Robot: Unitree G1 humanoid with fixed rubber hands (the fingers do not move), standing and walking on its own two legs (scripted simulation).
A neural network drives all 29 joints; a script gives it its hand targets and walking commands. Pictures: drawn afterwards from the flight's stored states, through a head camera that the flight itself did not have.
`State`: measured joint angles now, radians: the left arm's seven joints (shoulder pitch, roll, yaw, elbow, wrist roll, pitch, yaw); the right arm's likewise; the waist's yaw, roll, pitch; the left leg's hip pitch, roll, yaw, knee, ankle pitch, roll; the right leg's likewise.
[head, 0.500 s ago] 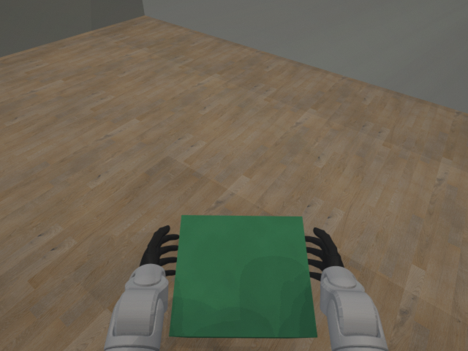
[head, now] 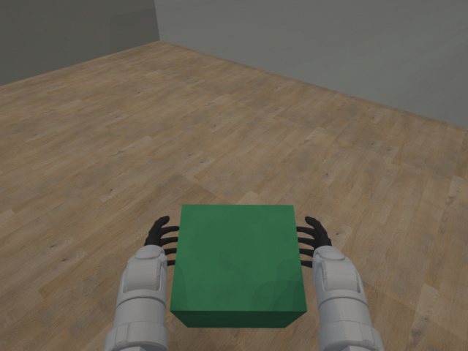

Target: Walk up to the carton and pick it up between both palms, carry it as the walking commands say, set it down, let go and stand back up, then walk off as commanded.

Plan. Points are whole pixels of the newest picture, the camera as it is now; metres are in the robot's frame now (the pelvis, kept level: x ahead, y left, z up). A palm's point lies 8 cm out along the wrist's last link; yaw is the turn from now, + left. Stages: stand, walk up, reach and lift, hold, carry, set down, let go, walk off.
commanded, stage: set down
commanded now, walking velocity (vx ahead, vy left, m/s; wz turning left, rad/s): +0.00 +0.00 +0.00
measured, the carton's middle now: (236, 270) +0.32 +0.02 -0.06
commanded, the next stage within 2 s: none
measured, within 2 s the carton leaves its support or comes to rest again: neither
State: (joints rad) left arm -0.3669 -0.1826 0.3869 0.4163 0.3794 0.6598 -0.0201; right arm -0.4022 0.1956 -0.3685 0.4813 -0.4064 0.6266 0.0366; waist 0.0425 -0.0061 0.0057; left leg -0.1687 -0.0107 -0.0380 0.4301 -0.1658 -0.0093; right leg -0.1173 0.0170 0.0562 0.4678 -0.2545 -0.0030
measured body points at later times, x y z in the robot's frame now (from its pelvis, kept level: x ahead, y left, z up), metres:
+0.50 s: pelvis +0.00 +0.00 -0.02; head +0.10 +0.01 +0.42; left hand +0.32 +0.18 -0.07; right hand +0.35 -0.12 -0.07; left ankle +0.05 +0.13 -0.74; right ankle +0.01 -0.12 -0.74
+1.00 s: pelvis -0.03 +0.01 -0.09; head +0.15 +0.03 +0.32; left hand +0.35 +0.18 -0.16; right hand +0.38 -0.12 -0.16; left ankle +0.05 +0.13 -0.74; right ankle +0.01 -0.12 -0.74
